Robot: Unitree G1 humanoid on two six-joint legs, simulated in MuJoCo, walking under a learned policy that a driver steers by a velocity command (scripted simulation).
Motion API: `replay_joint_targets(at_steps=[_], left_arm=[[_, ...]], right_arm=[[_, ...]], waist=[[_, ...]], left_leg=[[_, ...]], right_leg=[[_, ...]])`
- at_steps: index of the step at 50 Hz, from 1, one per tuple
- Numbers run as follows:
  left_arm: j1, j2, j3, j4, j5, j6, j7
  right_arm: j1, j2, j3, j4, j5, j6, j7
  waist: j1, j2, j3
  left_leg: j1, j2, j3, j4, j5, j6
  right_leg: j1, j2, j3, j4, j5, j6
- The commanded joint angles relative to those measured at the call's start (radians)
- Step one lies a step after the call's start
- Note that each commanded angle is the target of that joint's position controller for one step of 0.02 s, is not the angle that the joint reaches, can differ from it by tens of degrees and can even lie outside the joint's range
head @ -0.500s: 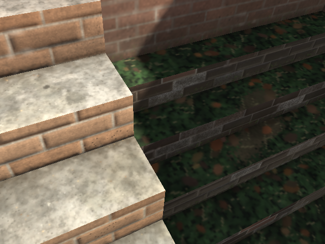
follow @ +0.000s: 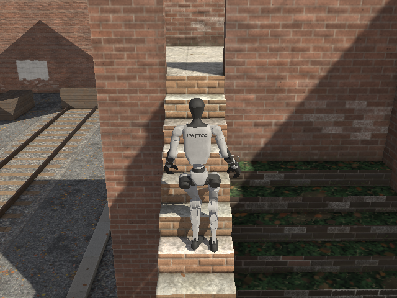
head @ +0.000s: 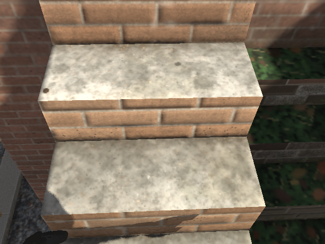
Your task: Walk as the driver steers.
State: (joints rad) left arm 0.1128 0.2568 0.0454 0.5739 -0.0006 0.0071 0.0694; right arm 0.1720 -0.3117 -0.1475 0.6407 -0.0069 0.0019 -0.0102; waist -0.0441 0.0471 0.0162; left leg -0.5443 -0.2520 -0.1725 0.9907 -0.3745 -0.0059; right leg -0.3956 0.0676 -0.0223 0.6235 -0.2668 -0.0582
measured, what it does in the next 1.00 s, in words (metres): steps on the spot: left foot, then right foot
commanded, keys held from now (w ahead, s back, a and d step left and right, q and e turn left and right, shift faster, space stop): q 0.36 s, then no key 0.06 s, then e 0.58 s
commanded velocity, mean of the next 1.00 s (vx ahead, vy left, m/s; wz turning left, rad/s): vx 0.01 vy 0.00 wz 0.13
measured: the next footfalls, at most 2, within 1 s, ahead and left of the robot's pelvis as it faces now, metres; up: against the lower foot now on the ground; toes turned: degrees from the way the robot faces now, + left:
left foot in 0.20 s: +0.03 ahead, +0.14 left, +0.00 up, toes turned +9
right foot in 0.62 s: +0.08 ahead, -0.07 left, +0.00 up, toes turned +19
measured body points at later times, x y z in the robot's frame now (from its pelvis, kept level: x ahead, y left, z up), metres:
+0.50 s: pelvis +0.00 +0.04 +0.01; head +0.01 +0.08 +0.46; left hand +0.11 +0.32 -0.08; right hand +0.29 -0.10 -0.04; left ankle -0.01 +0.14 -0.71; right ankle +0.03 -0.09 -0.57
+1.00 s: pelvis +0.00 +0.00 +0.00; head +0.01 +0.01 +0.45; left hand +0.14 +0.29 -0.08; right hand +0.18 -0.24 -0.09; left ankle -0.01 +0.14 -0.71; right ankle +0.04 -0.08 -0.71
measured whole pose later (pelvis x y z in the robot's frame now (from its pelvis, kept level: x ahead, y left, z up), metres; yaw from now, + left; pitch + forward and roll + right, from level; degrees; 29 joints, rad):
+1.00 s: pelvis +0.00 +0.00 +0.00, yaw +8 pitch +2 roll +0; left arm 0.16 0.27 0.08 0.64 0.00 0.01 0.02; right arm 0.21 -0.27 -0.03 0.66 -0.02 0.00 -0.04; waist -0.01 -0.02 -0.01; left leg -0.38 0.02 0.00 0.70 -0.36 0.00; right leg -0.40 0.13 0.14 0.70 -0.31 -0.05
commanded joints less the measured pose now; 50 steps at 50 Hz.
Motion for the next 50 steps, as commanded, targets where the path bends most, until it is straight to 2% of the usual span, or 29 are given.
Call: replay_joint_targets(at_steps=[1, 2, 3, 4, 5, 6, 7, 8, 9, 10, 11, 12, 13, 14, 15, 16, 20, 23, 26, 27, 29, 31, 32, 33, 34, 36, 45, 47, 50], left_arm=[[-0.082, 0.038, 0.023, -0.149, 0.067, -0.031, 0.021], [-0.114, 0.037, 0.02, -0.132, 0.067, -0.048, 0.025], [-0.109, 0.058, 0.02, -0.11, 0.055, -0.057, 0.036], [-0.064, 0.084, 0.025, -0.066, 0.046, -0.052, 0.033], [0.023, 0.096, 0.03, -0.027, 0.048, -0.053, 0.011], [0.078, 0.094, 0.034, -0.009, 0.051, -0.044, -0.002], [0.153, 0.133, 0.053, 0.037, 0.06, -0.019, -0.001], [0.199, 0.189, 0.079, 0.071, 0.055, -0.004, -0.012], [0.19, 0.185, 0.076, 0.077, 0.015, -0.024, -0.058], [0.137, 0.189, 0.074, 0.062, 0.033, -0.027, -0.088], [-0.064, 0.12, 0.045, -0.083, 0.015, -0.033, -0.099], [-0.112, 0.109, 0.04, -0.062, -0.002, -0.036, -0.087], [-0.129, 0.078, 0.03, -0.063, 0.001, -0.035, -0.082], [-0.104, 0.057, 0.027, -0.06, 0.023, -0.028, -0.073], [-0.08, 0.055, 0.023, -0.071, 0.036, -0.021, -0.069], [-0.05, 0.062, 0.022, -0.066, 0.04, -0.012, -0.07], [-0.027, 0.01, -0.01, -0.101, 0.022, 0.015, -0.053], [0.021, -0.018, -0.02, -0.081, -0.003, 0.026, -0.055], [0.054, -0.06, -0.038, -0.041, -0.028, 0.027, -0.069], [0.05, -0.059, -0.033, -0.03, -0.032, 0.026, -0.07], [0.114, -0.06, -0.027, 0.025, -0.03, 0.018, -0.066], [0.082, -0.005, -0.018, 0.045, 0.002, 0.001, -0.053], [0.041, 0.055, -0.003, 0.018, -0.004, -0.01, -0.053], [-0.016, 0.064, -0.002, 0.015, -0.01, -0.017, -0.048], [-0.018, 0.05, 0.008, 0.007, -0.009, -0.03, -0.057], [0.011, 0.056, 0.017, 0.007, -0.001, -0.033, -0.069], [0.068, 0.12, 0.057, 0.015, 0.005, -0.005, -0.046], [0.028, 0.111, 0.054, -0.003, -0.002, -0.003, -0.046], [-0.006, 0.111, 0.059, -0.022, -0.001, -0.01, -0.053]], right_arm=[[0.035, -0.061, 0.013, -0.094, -0.03, -0.035, -0.011], [-0.06, -0.026, 0.037, -0.137, -0.015, -0.034, -0.009], [-0.136, 0.002, 0.066, -0.19, -0.045, -0.013, -0.01], [-0.1, 0.014, 0.088, -0.195, -0.042, -0.002, -0.003], [-0.114, 0.025, 0.103, -0.198, -0.019, 0.002, 0.022], [-0.134, 0.045, 0.113, -0.187, 0.003, 0.001, 0.026], [-0.147, 0.072, 0.128, -0.183, 0.034, 0.0, 0.041], [-0.078, 0.058, 0.118, -0.149, 0.047, -0.001, 0.047], [0.012, 0.007, 0.106, -0.073, 0.015, -0.004, 0.046], [0.058, -0.057, 0.084, -0.084, 0.01, -0.012, 0.039], [0.136, -0.241, 0.041, -0.129, -0.003, 0.0, -0.009], [0.051, -0.169, 0.057, -0.205, -0.03, -0.002, -0.028], [-0.091, -0.144, 0.071, -0.234, -0.043, 0.002, -0.037], [-0.15, -0.144, 0.064, -0.24, -0.046, 0.009, -0.047], [-0.145, -0.132, 0.061, -0.212, -0.03, -0.003, -0.049], [-0.161, -0.104, 0.07, -0.205, -0.014, -0.012, -0.042], [-0.144, -0.056, 0.09, -0.16, 0.0, -0.051, -0.034], [-0.165, 0.008, 0.118, -0.136, -0.007, -0.066, -0.041], [-0.151, 0.027, 0.133, -0.076, -0.007, -0.061, -0.03], [-0.083, 0.013, 0.128, -0.039, -0.011, -0.055, -0.028], [-0.007, 0.003, 0.114, 0.016, -0.018, -0.039, -0.021], [0.034, 0.019, 0.103, 0.029, -0.005, -0.046, 0.003], [0.026, 0.026, 0.098, 0.014, -0.001, -0.051, 0.009], [0.031, 0.091, 0.118, 0.011, 0.018, -0.055, 0.019], [-0.027, 0.053, 0.117, 0.017, 0.017, -0.055, 0.009], [-0.069, 0.0, 0.103, 0.021, 0.021, -0.046, 0.005], [-0.021, -0.004, 0.105, -0.024, 0.002, -0.013, -0.02], [0.004, -0.02, 0.102, -0.046, -0.016, -0.013, -0.029], [0.037, -0.037, 0.094, -0.086, -0.022, -0.008, -0.036]], waist=[[0.018, -0.152, -0.398], [-0.022, -0.016, -0.299], [-0.032, 0.036, -0.223], [-0.03, 0.018, -0.145], [0.011, -0.002, -0.092], [0.06, -0.015, -0.073], [0.085, -0.087, -0.085], [0.063, -0.128, -0.112], [0.063, -0.058, -0.194], [-0.007, 0.064, -0.21], [-0.114, 0.444, -0.296], [-0.115, 0.21, -0.318], [-0.044, 0.139, -0.239], [0.004, 0.094, -0.142], [0.028, 0.031, -0.048], [0.049, 0.021, -0.03], [0.087, -0.004, -0.087], [0.101, 0.025, -0.155], [0.103, 0.114, -0.156], [0.068, 0.192, -0.15], [0.074, 0.2, -0.115], [0.03, 0.054, -0.059], [-0.003, -0.039, -0.082], [-0.038, -0.214, -0.123], [0.013, -0.2, -0.131], [0.045, -0.207, -0.137], [0.068, -0.131, -0.09], [0.05, -0.141, -0.074], [0.021, -0.018, -0.096]], left_leg=[[-0.155, 0.182, -0.021, 0.862, -0.195, -0.074], [-0.191, 0.223, -0.069, 0.855, -0.133, -0.071], [-0.234, 0.263, -0.084, 0.761, -0.069, -0.065], [-0.259, 0.265, -0.007, 0.538, -0.032, -0.059], [-0.268, 0.286, 0.037, 0.211, -0.18, -0.048], [-0.145, 0.263, 0.129, -0.04, -0.3, -0.028], [0.002, 0.241, 0.201, -0.285, -0.285, -0.004], [0.147, 0.22, 0.266, -0.47, -0.102, 0.0], [0.422, 0.131, 0.359, -0.435, 0.079, 0.032], [0.577, 0.233, 0.152, -0.49, 0.177, 0.064], [0.618, 0.599, -0.45, -0.58, 0.497, 0.235], [0.486, 0.625, -0.514, -0.615, 0.586, 0.295], [0.396, 0.589, -0.454, -0.596, 0.533, 0.289], [0.344, 0.518, -0.367, -0.572, 0.438, 0.251], [0.315, 0.45, -0.294, -0.553, 0.325, 0.205], [0.266, 0.411, -0.251, -0.539, 0.32, 0.179], [0.28, 0.405, -0.273, -0.498, 0.391, 0.194], [0.253, 0.404, -0.211, -0.501, 0.577, 0.162], [0.193, 0.367, -0.097, -0.567, 0.58, 0.108], [0.222, 0.377, -0.106, -0.615, 0.561, 0.133], [0.273, 0.374, -0.137, -0.62, 0.379, 0.165], [0.247, 0.339, -0.098, -0.54, 0.313, 0.114], [0.179, 0.305, -0.047, -0.481, 0.224, 0.088], [0.123, 0.31, 0.014, -0.509, 0.155, 0.054], [0.154, 0.301, 0.045, -0.465, 0.141, 0.04], [0.147, 0.285, 0.087, -0.402, 0.161, 0.033], [0.119, 0.263, 0.163, -0.326, 0.044, 0.045], [0.142, 0.279, 0.145, -0.313, 0.043, 0.058], [0.28, 0.341, 0.073, -0.349, 0.087, 0.109]], right_leg=[[0.276, -0.547, 0.492, -0.145, 0.878, -0.395], [0.231, -0.46, 0.413, -0.17, 0.675, -0.33], [0.226, -0.384, 0.368, -0.163, 0.549, -0.274], [0.245, -0.312, 0.234, -0.134, 0.538, -0.239], [0.295, -0.281, 0.156, -0.121, 0.485, -0.19], [0.249, -0.225, 0.063, -0.115, 0.429, -0.162], [0.225, -0.191, 0.013, -0.096, 0.386, -0.144], [0.208, -0.174, -0.04, -0.006, 0.345, -0.119], [0.08, -0.201, -0.062, 0.072, 0.284, -0.091], [-0.129, -0.161, -0.12, 0.279, -0.13, -0.005], [-0.396, -0.072, -0.114, 0.513, -0.327, 0.104], [-0.327, -0.086, 0.048, 0.802, -0.209, 0.128], [-0.374, -0.084, 0.071, 0.985, -0.105, 0.135], [-0.443, -0.088, 0.073, 1.138, -0.028, 0.137], [-0.504, -0.078, 0.072, 1.1, 0.0, 0.132], [-0.477, -0.068, 0.064, 1.096, 0.024, 0.122], [-0.468, -0.03, 0.074, 1.073, 0.068, 0.115], [-0.289, -0.035, 0.036, 0.914, 0.078, 0.123], [0.004, -0.057, 0.015, 0.414, -0.029, 0.087], [0.067, -0.046, 0.004, 0.276, -0.141, 0.073], [0.209, -0.064, 0.021, -0.13, -0.08, 0.045], [0.277, -0.128, 0.135, -0.204, 0.202, 0.041], [0.34, -0.181, 0.218, -0.125, 0.555, 0.027], [0.347, -0.207, 0.249, -0.103, 0.683, -0.047], [0.314, -0.203, 0.278, -0.134, 0.589, -0.059], [0.311, -0.173, 0.287, -0.141, 0.519, -0.075], [0.16, -0.145, 0.397, -0.127, 0.259, -0.092], [0.064, -0.121, 0.404, -0.095, 0.256, -0.096], [-0.122, -0.064, 0.341, -0.008, 0.151, -0.055]])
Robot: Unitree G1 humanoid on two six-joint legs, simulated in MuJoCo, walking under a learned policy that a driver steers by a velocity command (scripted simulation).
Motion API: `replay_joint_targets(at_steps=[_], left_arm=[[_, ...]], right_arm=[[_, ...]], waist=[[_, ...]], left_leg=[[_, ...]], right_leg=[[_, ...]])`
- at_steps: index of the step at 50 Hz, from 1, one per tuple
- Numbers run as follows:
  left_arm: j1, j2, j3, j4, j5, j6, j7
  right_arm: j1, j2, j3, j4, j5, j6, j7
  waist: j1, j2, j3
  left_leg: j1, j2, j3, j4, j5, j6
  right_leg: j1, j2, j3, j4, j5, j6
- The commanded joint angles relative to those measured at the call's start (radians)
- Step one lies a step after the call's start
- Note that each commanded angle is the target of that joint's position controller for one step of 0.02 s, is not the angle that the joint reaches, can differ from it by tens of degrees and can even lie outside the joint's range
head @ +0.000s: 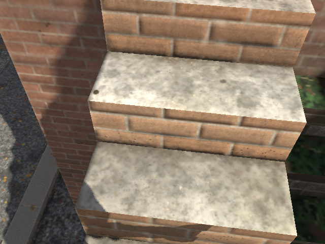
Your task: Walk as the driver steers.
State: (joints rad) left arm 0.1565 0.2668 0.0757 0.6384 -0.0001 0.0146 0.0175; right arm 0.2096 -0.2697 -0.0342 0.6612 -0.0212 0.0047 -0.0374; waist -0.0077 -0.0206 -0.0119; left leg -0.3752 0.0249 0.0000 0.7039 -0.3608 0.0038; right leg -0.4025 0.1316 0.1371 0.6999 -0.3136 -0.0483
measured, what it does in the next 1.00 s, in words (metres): steps on the spot, turning right: right foot, then left foot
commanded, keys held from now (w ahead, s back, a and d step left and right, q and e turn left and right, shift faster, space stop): e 0.50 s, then no key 0.50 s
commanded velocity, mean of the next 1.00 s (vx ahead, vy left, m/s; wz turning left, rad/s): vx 0.00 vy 0.00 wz -0.40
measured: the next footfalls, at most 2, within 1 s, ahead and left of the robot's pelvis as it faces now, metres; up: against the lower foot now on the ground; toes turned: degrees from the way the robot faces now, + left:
right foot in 0.26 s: -0.01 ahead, -0.15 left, +0.00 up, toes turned -23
left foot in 0.66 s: +0.06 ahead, +0.05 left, +0.00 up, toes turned -21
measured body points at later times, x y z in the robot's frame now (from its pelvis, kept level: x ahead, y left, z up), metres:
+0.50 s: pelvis -0.03 -0.03 +0.00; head -0.02 -0.06 +0.45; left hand +0.17 +0.18 -0.08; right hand +0.11 -0.31 -0.07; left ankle -0.03 +0.09 -0.57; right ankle -0.03 -0.12 -0.72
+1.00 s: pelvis -0.01 -0.03 +0.02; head +0.00 -0.03 +0.47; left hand +0.16 +0.14 -0.11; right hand -0.03 -0.28 -0.11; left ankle +0.02 +0.06 -0.72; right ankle -0.05 -0.13 -0.72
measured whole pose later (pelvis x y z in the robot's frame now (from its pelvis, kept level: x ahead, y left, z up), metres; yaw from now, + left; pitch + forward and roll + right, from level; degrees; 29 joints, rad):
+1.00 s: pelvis -0.01 -0.03 +0.02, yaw -21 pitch +0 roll +1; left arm 0.28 0.16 0.00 0.79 0.02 -0.03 0.01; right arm 0.29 -0.19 -0.04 0.77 0.00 -0.01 -0.01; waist -0.03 -0.01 0.01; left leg -0.23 -0.06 0.03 0.50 -0.27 0.04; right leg -0.28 -0.02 -0.01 0.56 -0.29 -0.01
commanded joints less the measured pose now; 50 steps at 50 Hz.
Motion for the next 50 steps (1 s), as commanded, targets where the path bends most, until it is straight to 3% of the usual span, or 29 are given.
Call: replay_joint_targets(at_steps=[1, 3, 5, 6, 7, 8, 9, 11, 12, 13, 14, 15, 16, 17, 19, 23, 28, 29, 31, 32, 34, 35, 36, 38, 41, 42, 45, 47, 50], left_arm=[[-0.069, 0.088, 0.026, -0.097, -0.002, -0.023, -0.004], [-0.08, 0.043, 0.012, -0.115, 0.003, -0.029, -0.007], [-0.096, 0.077, 0.033, -0.129, 0.02, -0.028, -0.004], [-0.106, 0.06, 0.033, -0.147, 0.024, -0.022, -0.001], [-0.084, 0.033, 0.013, -0.162, 0.03, -0.016, -0.011], [-0.046, 0.005, -0.004, -0.162, 0.028, -0.013, -0.018], [-0.039, -0.014, -0.02, -0.163, 0.012, -0.017, -0.023], [-0.021, -0.019, -0.025, -0.098, -0.012, -0.015, -0.039], [0.102, 0.01, -0.012, -0.05, -0.002, -0.018, -0.038], [0.168, 0.05, 0.002, -0.02, 0.012, -0.027, -0.039], [0.207, 0.19, 0.031, -0.047, 0.021, -0.032, -0.028], [0.181, 0.191, 0.04, -0.118, 0.031, -0.032, -0.007], [0.071, 0.139, 0.016, -0.149, 0.061, -0.029, 0.008], [-0.003, 0.121, 0.01, -0.161, 0.067, -0.025, 0.027], [-0.067, 0.122, 0.012, -0.156, 0.054, -0.021, 0.051], [-0.007, 0.072, -0.002, -0.13, 0.031, -0.018, 0.054], [-0.011, 0.107, 0.001, -0.127, 0.05, -0.018, 0.065], [0.016, 0.105, 0.006, -0.105, 0.038, -0.012, 0.056], [0.003, 0.093, 0.002, -0.097, 0.02, -0.013, 0.044], [0.029, 0.057, -0.007, -0.072, 0.012, -0.013, 0.024], [0.085, 0.013, -0.011, -0.044, 0.001, -0.024, -0.007], [0.011, -0.005, -0.021, -0.085, -0.014, -0.025, -0.014], [-0.002, 0.046, -0.016, -0.07, 0.0, -0.024, -0.009], [0.045, 0.045, -0.018, -0.016, 0.011, -0.028, -0.014], [0.06, -0.007, -0.036, 0.018, 0.005, -0.043, -0.034], [0.056, -0.022, -0.04, 0.022, 0.006, -0.039, -0.027], [0.134, -0.022, -0.049, 0.08, 0.012, -0.05, -0.017], [0.155, 0.009, -0.043, 0.097, 0.018, -0.057, -0.01], [0.125, -0.033, -0.066, 0.101, 0.021, -0.075, -0.004]], right_arm=[[0.008, -0.098, -0.027, -0.123, -0.014, -0.008, -0.011], [0.014, -0.141, -0.047, -0.146, -0.025, 0.001, -0.016], [-0.035, -0.132, -0.05, -0.186, -0.036, -0.008, -0.023], [-0.086, -0.144, -0.057, -0.196, -0.035, -0.027, -0.032], [-0.116, -0.126, -0.049, -0.166, -0.042, -0.037, -0.043], [-0.126, -0.124, -0.046, -0.148, -0.044, -0.04, -0.052], [-0.059, -0.144, -0.052, -0.113, -0.041, -0.031, -0.037], [0.027, -0.171, -0.075, -0.066, -0.009, -0.014, -0.018], [0.059, -0.182, -0.089, -0.035, 0.0, -0.008, 0.001], [0.045, -0.148, -0.085, -0.035, -0.004, -0.003, 0.027], [-0.062, -0.088, -0.064, -0.125, 0.015, -0.005, 0.049], [-0.138, -0.068, -0.047, -0.153, 0.031, -0.01, 0.044], [-0.175, -0.071, -0.045, -0.147, 0.023, -0.015, 0.042], [-0.219, -0.046, -0.034, -0.144, 0.0, -0.017, 0.039], [-0.222, -0.011, -0.016, -0.196, -0.025, -0.004, 0.031], [-0.152, 0.002, 0.006, -0.211, -0.013, 0.017, 0.024], [-0.148, 0.029, 0.031, -0.25, 0.011, 0.039, 0.01], [-0.139, 0.02, 0.027, -0.218, 0.024, 0.041, 0.014], [-0.026, 0.036, 0.014, -0.159, 0.015, 0.032, 0.008], [-0.033, 0.059, 0.02, -0.139, 0.009, 0.024, 0.003], [-0.071, 0.025, 0.021, -0.135, -0.008, 0.003, 0.002], [-0.093, -0.032, 0.004, -0.151, -0.006, -0.008, -0.012], [-0.104, 0.01, 0.007, -0.154, -0.006, -0.027, -0.001], [-0.06, 0.064, 0.021, -0.123, -0.004, -0.047, 0.01], [-0.01, 0.011, -0.002, -0.061, -0.015, -0.055, 0.012], [0.04, -0.048, -0.034, -0.023, -0.02, -0.041, 0.013], [0.041, -0.034, -0.039, 0.0, 0.016, -0.038, 0.023], [0.004, 0.024, -0.022, 0.008, 0.042, -0.029, 0.03], [0.018, 0.013, -0.021, 0.044, 0.021, -0.03, 0.023]], waist=[[-0.028, 0.105, -0.077], [-0.054, 0.282, -0.112], [-0.06, 0.21, -0.133], [-0.02, 0.164, -0.117], [0.048, 0.077, -0.069], [0.078, 0.099, -0.037], [0.051, 0.119, 0.014], [-0.007, 0.148, -0.026], [0.025, 0.142, -0.074], [0.047, -0.012, -0.085], [0.082, -0.308, -0.104], [0.143, -0.312, -0.22], [0.098, -0.179, -0.12], [0.073, -0.116, -0.018], [0.015, -0.093, 0.047], [-0.002, -0.007, -0.052], [-0.018, -0.087, -0.093], [0.012, -0.123, -0.098], [-0.018, -0.218, -0.102], [-0.01, -0.158, -0.083], [0.026, 0.124, -0.068], [0.017, 0.305, -0.062], [-0.002, 0.229, -0.028], [-0.007, 0.128, -0.018], [-0.008, 0.094, -0.017], [-0.019, 0.079, 0.007], [0.0, 0.15, -0.041], [0.018, 0.046, -0.043], [-0.005, -0.015, 0.01]], left_leg=[[0.165, 0.126, -0.161, -0.105, 0.112, 0.128], [0.194, 0.329, -0.342, -0.233, 0.283, 0.233], [0.073, 0.449, -0.405, -0.283, 0.441, 0.347], [0.007, 0.431, -0.366, -0.287, 0.407, 0.328], [-0.015, 0.34, -0.24, -0.301, 0.2, 0.235], [-0.038, 0.272, -0.159, -0.294, 0.174, 0.181], [0.018, 0.229, -0.08, -0.23, 0.152, 0.156], [0.062, 0.185, 0.043, -0.174, 0.18, 0.143], [0.058, 0.157, 0.076, -0.044, 0.163, 0.134], [-0.031, 0.107, 0.133, 0.163, -0.018, 0.091], [-0.399, 0.017, 0.134, 0.388, -0.219, -0.015], [-0.348, -0.009, -0.031, 0.595, -0.176, -0.043], [-0.393, -0.001, -0.077, 0.701, -0.083, -0.075], [-0.435, -0.002, -0.071, 0.782, -0.013, -0.078], [-0.441, -0.023, -0.058, 0.919, 0.089, -0.068], [-0.401, -0.071, -0.044, 0.903, 0.137, -0.056], [-0.196, -0.06, -0.095, 0.282, -0.095, -0.023], [-0.077, -0.099, 0.01, 0.127, -0.194, -0.006], [0.17, -0.047, -0.019, -0.065, -0.033, 0.044], [0.216, -0.053, -0.007, -0.208, 0.02, 0.044], [0.375, 0.108, -0.214, -0.248, 0.395, 0.068], [0.187, 0.232, -0.355, -0.355, 0.347, 0.185], [0.118, 0.254, -0.415, -0.397, 0.263, 0.232], [0.118, 0.212, -0.367, -0.403, 0.242, 0.242], [0.185, 0.111, -0.24, -0.362, 0.272, 0.179], [0.203, 0.048, -0.18, -0.343, 0.129, 0.169], [0.142, 0.058, -0.184, -0.34, 0.166, 0.14], [0.125, 0.033, -0.15, -0.362, 0.04, 0.09], [0.199, 0.024, -0.108, -0.319, 0.16, 0.071]], right_leg=[[-0.192, -0.091, 0.119, -0.011, 0.163, -0.041], [-0.262, -0.039, -0.06, 0.312, -0.047, 0.014], [-0.271, -0.09, -0.086, 0.83, -0.209, 0.076], [-0.284, -0.134, -0.024, 0.993, -0.191, 0.087], [-0.283, -0.172, -0.011, 0.813, -0.132, 0.075], [-0.218, -0.186, -0.044, 0.576, -0.128, 0.061], [-0.216, -0.168, -0.095, 0.297, -0.218, 0.047], [-0.001, -0.078, -0.296, -0.028, -0.187, 0.041], [0.145, -0.055, -0.318, -0.134, -0.078, 0.029], [0.242, -0.099, -0.196, -0.212, 0.045, 0.024], [0.419, -0.36, 0.27, -0.241, 0.355, -0.08], [0.307, -0.488, 0.536, -0.359, 0.297, -0.202], [0.226, -0.446, 0.497, -0.386, 0.094, -0.213], [0.145, -0.405, 0.43, -0.393, -0.058, -0.187], [0.046, -0.299, 0.293, -0.306, 0.073, -0.195], [0.1, -0.274, 0.249, -0.19, 0.326, -0.195], [0.143, -0.281, 0.288, -0.254, 0.234, -0.124], [0.116, -0.25, 0.204, -0.287, 0.178, -0.117], [0.035, -0.272, 0.259, -0.285, 0.272, -0.13], [0.035, -0.236, 0.226, -0.259, 0.253, -0.109], [-0.138, -0.13, 0.104, -0.037, -0.1, -0.011], [-0.141, -0.094, -0.039, 0.057, -0.155, 0.038], [-0.109, -0.125, -0.059, 0.19, -0.169, 0.07], [-0.126, -0.153, -0.072, 0.288, -0.156, 0.102], [-0.076, -0.156, -0.131, 0.073, -0.159, 0.075], [-0.07, -0.1, -0.224, -0.051, -0.185, 0.074], [0.162, -0.135, -0.202, -0.228, 0.054, 0.035], [0.154, -0.206, -0.122, -0.203, 0.08, 0.016], [0.073, -0.232, -0.084, -0.268, 0.108, 0.002]])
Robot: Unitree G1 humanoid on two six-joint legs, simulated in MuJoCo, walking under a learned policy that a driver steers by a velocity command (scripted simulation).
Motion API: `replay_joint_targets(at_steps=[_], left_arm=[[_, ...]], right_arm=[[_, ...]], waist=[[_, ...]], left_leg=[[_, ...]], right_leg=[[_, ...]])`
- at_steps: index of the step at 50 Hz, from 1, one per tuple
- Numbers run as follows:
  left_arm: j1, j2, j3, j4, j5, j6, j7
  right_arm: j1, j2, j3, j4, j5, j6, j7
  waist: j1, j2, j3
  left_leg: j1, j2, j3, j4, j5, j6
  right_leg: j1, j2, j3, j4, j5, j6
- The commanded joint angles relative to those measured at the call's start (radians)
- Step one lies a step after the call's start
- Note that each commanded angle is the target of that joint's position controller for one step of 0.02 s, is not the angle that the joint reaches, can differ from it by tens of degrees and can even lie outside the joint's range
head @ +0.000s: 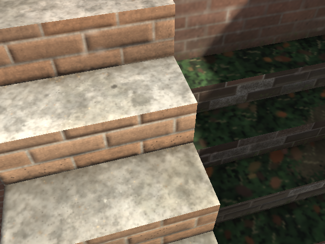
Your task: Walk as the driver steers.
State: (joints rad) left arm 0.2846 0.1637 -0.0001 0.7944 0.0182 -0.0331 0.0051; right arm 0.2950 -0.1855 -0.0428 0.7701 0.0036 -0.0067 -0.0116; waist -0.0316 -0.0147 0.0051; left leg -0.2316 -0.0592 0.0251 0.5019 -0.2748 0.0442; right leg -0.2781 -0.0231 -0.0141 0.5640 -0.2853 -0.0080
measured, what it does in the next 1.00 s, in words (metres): climbs: left foot 0.19 m higher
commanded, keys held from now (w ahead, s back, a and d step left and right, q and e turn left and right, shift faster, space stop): no key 0.10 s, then w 0.84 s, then no key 0.06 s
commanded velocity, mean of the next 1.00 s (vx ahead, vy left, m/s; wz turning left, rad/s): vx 0.22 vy -0.01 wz -0.02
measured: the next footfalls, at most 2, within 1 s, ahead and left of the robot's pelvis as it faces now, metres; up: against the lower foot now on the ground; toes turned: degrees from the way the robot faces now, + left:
left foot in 0.94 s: +0.29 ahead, +0.16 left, +0.19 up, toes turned +8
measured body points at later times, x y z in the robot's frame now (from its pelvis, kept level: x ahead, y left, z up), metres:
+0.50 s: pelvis +0.09 -0.01 +0.00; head +0.08 -0.01 +0.44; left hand +0.14 +0.24 -0.14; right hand +0.16 -0.28 -0.13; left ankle -0.01 +0.09 -0.73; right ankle +0.01 -0.11 -0.73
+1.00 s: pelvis +0.18 +0.07 +0.12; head +0.18 +0.09 +0.57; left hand +0.31 +0.34 +0.00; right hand +0.33 -0.12 +0.00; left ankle +0.25 +0.15 -0.54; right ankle +0.12 -0.10 -0.43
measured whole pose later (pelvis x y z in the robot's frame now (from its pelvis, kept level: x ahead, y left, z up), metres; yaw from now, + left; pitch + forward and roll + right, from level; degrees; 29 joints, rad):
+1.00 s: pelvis +0.18 +0.07 +0.12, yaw +4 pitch +0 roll -1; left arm 0.12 0.28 0.03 0.85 0.07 -0.06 -0.05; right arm 0.15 -0.13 0.01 0.85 -0.02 0.01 -0.01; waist 0.02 -0.03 -0.01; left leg -0.65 -0.03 0.07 1.10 -0.48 0.11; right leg -0.62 0.02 0.11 1.62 -0.09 -0.05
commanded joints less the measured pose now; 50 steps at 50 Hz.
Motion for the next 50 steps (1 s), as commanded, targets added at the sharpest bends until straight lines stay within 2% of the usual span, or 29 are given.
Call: replay_joint_targets(at_steps=[1, 5, 11, 16, 20, 22, 24, 26, 28, 29, 30, 31, 32, 34, 35, 36, 37, 38, 39, 40, 41, 42, 43, 44, 45, 46, 47, 48, 50], left_arm=[[0.011, 0.077, 0.009, -0.047, 0.006, -0.032, 0.007], [0.043, 0.078, -0.002, -0.002, -0.003, -0.051, 0.009], [0.131, 0.154, 0.025, 0.062, -0.004, -0.026, 0.026], [0.055, 0.129, 0.024, 0.075, -0.011, -0.038, 0.016], [-0.027, 0.127, 0.019, 0.056, 0.008, -0.06, -0.019], [-0.024, 0.129, 0.015, 0.05, 0.014, -0.067, -0.033], [0.042, 0.125, 0.011, 0.072, 0.006, -0.068, -0.035], [0.088, 0.155, 0.018, 0.081, -0.012, -0.062, -0.022], [0.265, 0.193, 0.028, 0.131, 0.007, -0.042, 0.017], [0.337, 0.206, 0.029, 0.162, 0.024, -0.032, 0.023], [0.395, 0.226, 0.037, 0.184, 0.041, -0.027, 0.023], [0.407, 0.249, 0.044, 0.203, 0.065, -0.031, 0.026], [0.301, 0.247, 0.046, 0.194, 0.074, -0.042, 0.029], [0.307, 0.18, 0.033, 0.243, 0.079, -0.09, 0.016], [0.334, 0.181, 0.037, 0.236, 0.075, -0.094, 0.0], [0.285, 0.107, 0.009, 0.263, 0.071, -0.103, -0.001], [0.148, 0.107, -0.004, 0.228, 0.045, -0.098, -0.012], [0.017, 0.136, -0.007, 0.196, 0.008, -0.084, -0.012], [-0.135, 0.185, -0.004, 0.165, -0.029, -0.076, -0.01], [-0.159, 0.285, 0.018, 0.149, -0.055, -0.102, -0.022], [-0.189, 0.367, 0.04, 0.155, -0.075, -0.107, -0.035], [-0.126, 0.35, 0.048, 0.138, -0.085, -0.109, -0.062], [-0.019, 0.338, 0.055, 0.122, -0.079, -0.113, -0.084], [0.033, 0.274, 0.044, 0.111, -0.045, -0.082, -0.096], [0.156, 0.232, 0.055, 0.146, -0.007, -0.056, -0.101], [0.114, 0.161, 0.047, 0.124, 0.03, -0.039, -0.089], [0.046, 0.085, 0.022, 0.103, 0.047, -0.024, -0.065], [0.025, 0.037, 0.017, 0.095, 0.069, -0.028, -0.045], [0.016, 0.051, 0.017, 0.045, 0.087, 0.017, -0.039]], right_arm=[[-0.045, -0.093, -0.018, -0.039, -0.005, -0.017, 0.0], [-0.041, -0.103, -0.018, 0.003, -0.013, -0.007, 0.001], [-0.063, -0.122, -0.014, 0.016, -0.017, -0.003, 0.009], [-0.048, -0.138, 0.004, 0.004, -0.032, -0.007, 0.001], [0.049, -0.223, -0.024, 0.026, -0.036, -0.001, -0.01], [0.056, -0.245, -0.035, 0.029, -0.036, 0.004, -0.015], [-0.002, -0.226, -0.03, 0.035, -0.031, 0.001, -0.012], [-0.054, -0.192, -0.005, 0.028, -0.015, -0.024, -0.004], [-0.093, -0.182, -0.002, 0.028, 0.036, -0.043, -0.005], [-0.113, -0.144, 0.009, 0.029, 0.033, -0.043, -0.001], [-0.166, -0.149, 0.003, 0.02, 0.021, -0.033, 0.001], [-0.211, -0.146, -0.004, -0.006, 0.011, -0.021, -0.002], [-0.291, -0.126, -0.003, -0.079, 0.024, -0.008, -0.015], [-0.525, -0.039, 0.033, -0.247, 0.04, -0.009, -0.049], [-0.567, -0.066, 0.034, -0.268, 0.022, -0.017, -0.056], [-0.586, -0.027, 0.048, -0.289, 0.004, -0.023, -0.06], [-0.456, -0.026, 0.056, -0.275, 0.015, -0.013, -0.064], [-0.336, -0.046, 0.061, -0.281, 0.023, 0.019, -0.057], [-0.164, -0.024, 0.062, -0.221, 0.013, 0.053, -0.056], [-0.037, -0.021, 0.063, -0.175, 0.015, 0.077, -0.05], [0.134, -0.082, 0.036, -0.121, 0.007, 0.096, -0.05], [0.118, -0.138, 0.026, -0.093, -0.001, 0.079, -0.053], [0.084, -0.156, 0.014, -0.081, 0.003, 0.052, -0.066], [-0.013, -0.189, 0.003, -0.064, 0.023, 0.038, -0.078], [-0.1, -0.153, 0.007, -0.055, -0.015, 0.033, -0.062], [-0.121, -0.088, 0.013, -0.017, -0.001, 0.031, -0.04], [-0.164, -0.029, 0.03, 0.031, 0.008, 0.027, -0.028], [-0.097, -0.087, 0.007, 0.073, -0.042, 0.005, 0.018], [-0.143, -0.097, -0.007, 0.106, -0.021, -0.027, 0.031]], waist=[[0.023, -0.027, -0.005], [0.016, -0.027, -0.027], [0.036, -0.108, 0.017], [0.01, -0.01, 0.063], [-0.023, 0.128, 0.087], [-0.012, 0.097, 0.079], [0.041, 0.041, 0.048], [0.085, -0.039, -0.054], [0.158, -0.101, -0.161], [0.187, -0.161, -0.138], [0.225, -0.143, -0.095], [0.216, -0.095, -0.052], [0.17, -0.151, 0.008], [0.168, -0.16, 0.07], [0.197, -0.213, 0.111], [0.126, -0.097, 0.161], [0.011, 0.029, 0.145], [-0.098, 0.029, 0.137], [-0.189, -0.025, 0.035], [-0.204, -0.153, 0.011], [-0.28, -0.233, -0.033], [-0.232, -0.08, -0.069], [-0.158, 0.06, -0.247], [-0.085, 0.41, -0.417], [0.027, 0.331, -0.534], [0.064, 0.237, -0.473], [0.093, 0.124, -0.221], [0.087, 0.059, -0.171], [0.124, 0.08, -0.027]], left_leg=[[0.066, 0.113, -0.127, -0.11, 0.11, 0.028], [0.1, 0.119, -0.13, -0.119, 0.127, 0.021], [-0.044, 0.06, -0.068, 0.041, -0.104, 0.012], [0.034, 0.073, -0.118, -0.022, -0.113, 0.045], [0.266, 0.201, -0.338, -0.151, -0.157, 0.143], [0.294, 0.24, -0.369, -0.135, -0.024, 0.173], [0.249, 0.19, -0.281, -0.033, 0.267, 0.159], [0.117, 0.105, -0.133, 0.131, 0.646, 0.094], [-0.229, 0.047, -0.07, 0.34, 0.281, 0.06], [-0.428, -0.011, 0.0, 0.512, -0.077, 0.029], [-0.577, -0.057, 0.055, 0.857, -0.312, -0.005], [-0.723, -0.057, 0.018, 1.269, -0.382, -0.014], [-0.873, -0.046, -0.09, 1.618, -0.456, -0.01], [-1.227, -0.061, -0.236, 2.048, -0.641, 0.064], [-1.351, -0.067, -0.259, 2.05, -0.853, 0.084], [-1.339, -0.072, -0.288, 2.044, -0.845, 0.124], [-1.118, -0.059, -0.167, 1.792, -0.723, 0.096], [-0.815, 0.012, -0.032, 1.415, -0.596, 0.089], [-0.371, -0.042, 0.069, 1.292, -0.396, 0.084], [-0.089, -0.024, 0.116, 1.274, -0.239, 0.089], [0.003, -0.03, 0.091, 1.158, -0.208, 0.093], [0.14, -0.017, 0.022, 0.9, -0.132, 0.102], [0.225, 0.012, -0.132, 0.595, -0.125, 0.124], [0.18, 0.19, -0.461, 0.217, -0.158, 0.207], [0.169, 0.24, -0.52, 0.249, -0.085, 0.257], [0.077, 0.17, -0.329, 0.358, -0.188, 0.18], [-0.125, 0.135, -0.165, 0.397, -0.034, 0.081], [-0.144, 0.115, -0.16, 0.298, -0.4, 0.061], [-0.461, 0.25, -0.445, -0.007, -0.799, 0.066]], right_leg=[[-0.045, -0.085, 0.068, -0.134, 0.125, -0.043], [-0.015, -0.098, 0.084, -0.179, 0.208, -0.062], [0.006, -0.158, 0.253, -0.322, -0.271, -0.171], [-0.079, -0.101, 0.169, -0.246, -0.16, -0.161], [-0.272, -0.019, 0.003, -0.07, -0.039, -0.108], [-0.266, -0.018, -0.013, -0.068, -0.034, -0.102], [-0.101, -0.012, -0.002, -0.172, 0.087, -0.104], [0.227, -0.05, 0.049, -0.177, 0.561, -0.12], [0.635, -0.168, 0.142, -0.078, 0.99, -0.164], [0.741, -0.261, 0.219, -0.071, 1.126, -0.221], [0.73, -0.35, 0.279, -0.079, 1.234, -0.298], [0.681, -0.379, 0.298, -0.092, 1.184, -0.357], [0.581, -0.392, 0.297, -0.105, 1.086, -0.361], [0.577, -0.425, 0.254, -0.135, 0.918, -0.287], [0.613, -0.419, 0.25, -0.188, 0.749, -0.284], [0.518, -0.4, 0.207, -0.195, 0.918, -0.199], [0.336, -0.341, 0.067, -0.226, 1.078, -0.115], [0.081, -0.293, -0.026, -0.378, 1.128, -0.095], [-0.177, -0.214, -0.159, -0.447, 1.374, -0.055], [-0.307, -0.24, -0.173, -0.469, 1.613, -0.055], [-0.236, -0.213, -0.185, -0.315, 1.731, -0.034], [-0.267, -0.14, -0.122, -0.082, 1.583, 0.0], [-0.196, -0.099, -0.037, 0.171, 1.276, 0.026], [-0.178, 0.043, -0.009, 0.608, 0.252, 0.029], [-0.222, 0.111, 0.182, 1.022, 0.023, 0.054], [-0.274, 0.07, 0.221, 1.109, 0.084, 0.025], [-0.288, 0.018, 0.23, 1.083, 0.126, 0.013], [-0.409, 0.035, 0.178, 1.212, 0.171, -0.076], [-0.482, 0.067, 0.086, 1.284, 0.224, -0.078]])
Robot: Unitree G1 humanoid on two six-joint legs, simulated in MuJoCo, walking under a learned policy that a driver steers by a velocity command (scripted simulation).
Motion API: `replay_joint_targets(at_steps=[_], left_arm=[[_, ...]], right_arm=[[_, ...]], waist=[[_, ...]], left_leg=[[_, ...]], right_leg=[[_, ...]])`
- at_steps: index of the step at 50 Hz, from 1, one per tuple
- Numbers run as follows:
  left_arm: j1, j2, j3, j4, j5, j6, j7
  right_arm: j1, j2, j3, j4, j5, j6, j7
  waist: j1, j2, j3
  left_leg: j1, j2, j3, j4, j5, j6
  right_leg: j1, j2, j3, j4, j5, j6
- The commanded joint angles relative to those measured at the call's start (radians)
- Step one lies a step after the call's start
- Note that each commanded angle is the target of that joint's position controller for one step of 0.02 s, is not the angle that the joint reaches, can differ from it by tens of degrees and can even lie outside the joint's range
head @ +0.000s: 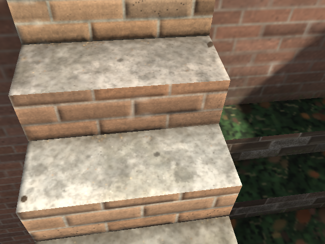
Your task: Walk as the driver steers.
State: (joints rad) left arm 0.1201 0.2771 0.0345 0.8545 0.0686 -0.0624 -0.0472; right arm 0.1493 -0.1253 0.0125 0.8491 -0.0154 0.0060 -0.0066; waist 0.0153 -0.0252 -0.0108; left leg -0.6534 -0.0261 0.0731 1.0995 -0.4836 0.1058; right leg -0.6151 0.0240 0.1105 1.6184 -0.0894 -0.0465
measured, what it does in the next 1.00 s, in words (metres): climbs: right foot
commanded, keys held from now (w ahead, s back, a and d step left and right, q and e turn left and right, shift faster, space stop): no key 0.74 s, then w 0.26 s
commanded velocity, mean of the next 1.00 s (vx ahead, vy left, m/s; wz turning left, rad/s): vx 0.14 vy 0.00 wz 0.00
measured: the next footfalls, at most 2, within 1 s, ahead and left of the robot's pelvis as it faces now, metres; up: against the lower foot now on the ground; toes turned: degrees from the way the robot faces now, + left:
right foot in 0.46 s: +0.12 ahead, -0.11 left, +0.00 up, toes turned -11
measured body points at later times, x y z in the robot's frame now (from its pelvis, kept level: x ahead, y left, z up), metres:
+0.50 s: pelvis +0.07 -0.01 +0.07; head +0.06 -0.01 +0.52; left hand +0.06 +0.19 -0.09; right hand +0.11 -0.25 -0.08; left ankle +0.08 +0.07 -0.66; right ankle +0.08 -0.10 -0.66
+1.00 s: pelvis +0.14 -0.02 +0.08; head +0.12 -0.01 +0.53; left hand +0.12 +0.20 -0.08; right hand +0.17 -0.27 -0.06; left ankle +0.08 +0.07 -0.66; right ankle +0.08 -0.11 -0.66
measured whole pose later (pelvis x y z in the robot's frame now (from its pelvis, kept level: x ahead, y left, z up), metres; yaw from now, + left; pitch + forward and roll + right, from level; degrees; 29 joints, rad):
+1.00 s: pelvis +0.14 -0.02 +0.08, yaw -2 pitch -1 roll -2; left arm 0.42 0.16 -0.03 1.04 0.02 -0.04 0.00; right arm 0.33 -0.22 0.01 0.93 -0.01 -0.01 0.00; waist 0.00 0.03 -0.05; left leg -0.15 0.02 0.05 0.56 -0.40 0.07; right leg -0.13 0.03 -0.16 0.46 -0.33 -0.06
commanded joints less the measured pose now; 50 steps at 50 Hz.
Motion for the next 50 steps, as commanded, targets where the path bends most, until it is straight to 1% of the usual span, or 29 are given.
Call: replay_joint_targets(at_steps=[1, 3, 4, 5, 6, 7, 9, 11, 13, 16, 17, 19, 21, 22, 23, 24, 25, 26, 27, 28, 29, 31, 37, 39, 42, 44, 46, 48, 50], left_arm=[[0.142, -0.06, -0.017, -0.041, 0.016, 0.058, 0.024], [0.118, -0.076, -0.03, -0.077, -0.001, 0.053, 0.038], [0.109, -0.076, -0.028, -0.087, -0.007, 0.05, 0.039], [0.116, -0.065, -0.024, -0.083, -0.024, 0.05, 0.042], [0.095, -0.076, -0.025, -0.089, -0.041, 0.051, 0.047], [0.134, -0.073, -0.019, -0.07, -0.039, 0.061, 0.054], [0.251, -0.049, 0.0, -0.012, -0.041, 0.076, 0.064], [0.257, -0.03, 0.012, 0.013, -0.034, 0.081, 0.077], [0.234, -0.041, 0.01, 0.008, -0.032, 0.08, 0.078], [0.21, -0.078, -0.007, 0.003, -0.031, 0.082, 0.069], [0.204, -0.089, -0.014, -0.003, -0.037, 0.084, 0.07], [0.249, -0.141, -0.039, 0.023, -0.043, 0.079, 0.076], [0.336, -0.198, -0.063, 0.066, -0.04, 0.058, 0.073], [0.36, -0.183, -0.065, 0.083, -0.037, 0.041, 0.072], [0.381, -0.174, -0.072, 0.079, -0.034, 0.012, 0.063], [0.352, -0.139, -0.081, 0.064, -0.029, 0.003, 0.071], [0.337, -0.133, -0.081, 0.078, -0.04, 0.001, 0.073], [0.281, -0.141, -0.088, 0.074, -0.05, -0.001, 0.075], [0.273, -0.149, -0.088, 0.084, -0.052, -0.009, 0.07], [0.297, -0.142, -0.086, 0.099, -0.051, -0.016, 0.066], [0.33, -0.15, -0.089, 0.111, -0.056, -0.02, 0.063], [0.356, -0.14, -0.089, 0.125, -0.059, -0.022, 0.062], [0.342, -0.113, -0.094, 0.144, -0.06, -0.028, 0.055], [0.337, -0.092, -0.088, 0.15, -0.059, -0.024, 0.051], [0.36, -0.025, -0.057, 0.161, -0.061, -0.006, 0.052], [0.371, -0.022, -0.049, 0.166, -0.051, 0.01, 0.052], [0.349, -0.024, -0.045, 0.16, -0.053, 0.015, 0.05], [0.282, -0.039, -0.05, 0.145, -0.053, 0.014, 0.044], [0.271, -0.032, -0.05, 0.137, -0.049, 0.008, 0.044]], right_arm=[[-0.03, -0.137, -0.06, 0.062, 0.01, -0.059, 0.029], [0.004, -0.121, -0.058, 0.102, -0.013, -0.08, 0.019], [0.009, -0.12, -0.059, 0.113, -0.013, -0.087, 0.012], [0.038, -0.159, -0.069, 0.119, -0.015, -0.09, 0.01], [0.056, -0.16, -0.072, 0.116, -0.014, -0.087, -0.001], [0.059, -0.18, -0.083, 0.12, -0.01, -0.086, -0.007], [0.075, -0.172, -0.09, 0.121, -0.006, -0.084, -0.008], [0.065, -0.166, -0.09, 0.115, -0.002, -0.085, -0.015], [0.079, -0.174, -0.097, 0.115, 0.0, -0.082, -0.024], [0.124, -0.184, -0.101, 0.11, -0.009, -0.073, -0.032], [0.145, -0.191, -0.104, 0.111, -0.005, -0.066, -0.033], [0.135, -0.151, -0.088, 0.103, -0.005, -0.055, -0.03], [0.185, -0.153, -0.086, 0.106, -0.003, -0.032, -0.021], [0.223, -0.153, -0.088, 0.125, -0.008, -0.025, -0.014], [0.231, -0.125, -0.077, 0.126, -0.002, -0.021, -0.009], [0.247, -0.051, -0.053, 0.103, 0.043, -0.027, -0.002], [0.236, -0.057, -0.042, 0.123, 0.064, -0.024, -0.004], [0.201, -0.096, -0.042, 0.118, 0.046, -0.024, -0.009], [0.173, -0.122, -0.042, 0.116, 0.031, -0.021, -0.015], [0.169, -0.141, -0.043, 0.122, 0.018, -0.021, -0.011], [0.182, -0.153, -0.044, 0.125, 0.017, -0.022, -0.009], [0.211, -0.122, -0.035, 0.139, 0.03, -0.028, -0.008], [0.218, -0.115, -0.017, 0.139, 0.023, -0.02, -0.003], [0.21, -0.133, -0.019, 0.131, 0.021, -0.019, -0.003], [0.19, -0.17, -0.03, 0.096, 0.003, -0.016, -0.004], [0.169, -0.153, -0.02, 0.062, 0.0, -0.013, 0.004], [0.178, -0.154, -0.015, 0.038, 0.0, -0.018, 0.006], [0.205, -0.15, -0.011, 0.038, 0.002, -0.027, 0.007], [0.199, -0.18, -0.02, 0.033, 0.001, -0.023, 0.002]], waist=[[0.091, 0.095, 0.059], [0.093, 0.051, 0.106], [0.088, 0.034, 0.118], [0.07, 0.05, 0.126], [0.054, 0.061, 0.117], [0.059, 0.075, 0.112], [0.065, 0.07, 0.058], [0.051, 0.094, 0.053], [0.034, 0.114, 0.077], [-0.006, 0.156, 0.058], [-0.013, 0.161, 0.058], [-0.023, 0.153, 0.058], [-0.029, 0.067, 0.099], [-0.044, 0.034, 0.093], [-0.048, 0.033, 0.038], [-0.082, -0.076, -0.01], [-0.067, -0.103, 0.03], [-0.076, -0.077, 0.098], [-0.059, -0.015, 0.119], [-0.041, -0.016, 0.095], [-0.031, -0.034, 0.061], [-0.027, -0.054, 0.0], [-0.02, -0.027, -0.004], [-0.014, -0.017, -0.001], [0.005, -0.051, 0.057], [0.009, -0.067, 0.123], [-0.005, -0.047, 0.149], [-0.036, 0.02, 0.153], [-0.035, 0.077, 0.156]], left_leg=[[-0.095, 0.226, -0.487, -0.637, -0.568, 0.021], [-0.055, 0.244, -0.432, -0.68, -0.474, -0.011], [-0.044, 0.251, -0.423, -0.687, -0.416, -0.02], [0.006, 0.261, -0.377, -0.733, -0.365, -0.007], [0.037, 0.283, -0.37, -0.782, -0.348, 0.004], [0.052, 0.278, -0.351, -0.788, -0.312, 0.009], [0.09, 0.282, -0.273, -0.795, -0.245, 0.023], [0.141, 0.282, -0.244, -0.803, -0.154, 0.041], [0.208, 0.28, -0.225, -0.801, -0.129, 0.05], [0.271, 0.264, -0.185, -0.823, -0.086, 0.057], [0.293, 0.271, -0.186, -0.836, -0.065, 0.064], [0.267, 0.288, -0.198, -0.839, -0.011, 0.084], [0.34, 0.218, -0.158, -0.743, 0.046, 0.063], [0.382, 0.181, -0.135, -0.625, 0.137, 0.05], [0.378, 0.151, -0.12, -0.53, 0.098, 0.018], [0.353, 0.131, -0.12, -0.59, 0.15, -0.04], [0.451, 0.121, -0.109, -0.609, 0.184, -0.052], [0.473, 0.12, -0.119, -0.664, 0.247, -0.057], [0.479, 0.128, -0.124, -0.69, 0.3, -0.056], [0.485, 0.138, -0.134, -0.71, 0.355, -0.051], [0.497, 0.143, -0.13, -0.712, 0.393, -0.045], [0.52, 0.149, -0.124, -0.72, 0.396, -0.041], [0.504, 0.163, -0.115, -0.723, 0.369, -0.04], [0.497, 0.147, -0.105, -0.717, 0.291, -0.028], [0.387, 0.099, -0.059, -0.61, 0.098, -0.006], [0.324, 0.085, -0.054, -0.554, 0.067, -0.003], [0.299, 0.078, -0.063, -0.542, 0.06, 0.002], [0.386, 0.084, -0.097, -0.614, 0.066, 0.018], [0.456, 0.091, -0.149, -0.665, 0.062, 0.042]], right_leg=[[-0.203, 0.046, -0.03, 0.291, 0.029, -0.034], [-0.3, 0.02, 0.001, 0.181, 0.044, -0.01], [-0.319, 0.021, 0.009, 0.16, 0.085, 0.004], [-0.349, 0.037, -0.031, 0.108, 0.075, 0.012], [-0.345, 0.033, -0.033, 0.037, 0.038, 0.031], [-0.324, 0.029, -0.046, 0.051, 0.039, 0.042], [-0.262, 0.037, -0.088, 0.069, 0.036, 0.046], [-0.222, 0.01, -0.11, 0.014, -0.005, 0.049], [-0.22, -0.022, -0.134, -0.108, -0.046, 0.045], [-0.059, -0.069, -0.217, -0.433, -0.194, 0.01], [-0.002, -0.084, -0.223, -0.55, -0.272, -0.001], [0.171, -0.097, -0.24, -0.744, -0.339, -0.027], [0.272, -0.055, -0.309, -1.143, -0.266, -0.024], [0.317, -0.079, -0.251, -1.231, -0.2, -0.019], [0.386, -0.171, -0.128, -1.266, -0.139, 0.003], [0.394, -0.296, 0.055, -1.295, 0.01, -0.048], [0.287, -0.297, 0.097, -1.357, -0.122, -0.078], [0.251, -0.248, 0.05, -1.359, -0.149, -0.057], [0.272, -0.224, 0.0, -1.33, -0.056, -0.039], [0.332, -0.213, -0.038, -1.293, 0.075, -0.035], [0.382, -0.211, -0.056, -1.279, 0.161, -0.034], [0.452, -0.216, -0.059, -1.272, 0.246, -0.036], [0.488, -0.231, -0.063, -1.283, 0.295, -0.048], [0.491, -0.214, -0.061, -1.305, 0.131, -0.062], [0.481, -0.224, 0.008, -1.364, -0.281, -0.121], [0.445, -0.252, 0.06, -1.414, -0.42, -0.148], [0.434, -0.257, 0.075, -1.415, -0.438, -0.162], [0.375, -0.204, 0.005, -1.362, -0.36, -0.143], [0.343, -0.173, -0.049, -1.307, -0.308, -0.132]])
Keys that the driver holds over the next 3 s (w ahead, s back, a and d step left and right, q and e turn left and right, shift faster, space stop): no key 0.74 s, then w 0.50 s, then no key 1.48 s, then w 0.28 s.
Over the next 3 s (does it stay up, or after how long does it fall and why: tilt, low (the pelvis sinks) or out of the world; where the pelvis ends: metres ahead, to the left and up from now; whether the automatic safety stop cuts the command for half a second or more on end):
stays up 0.32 0.00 0.27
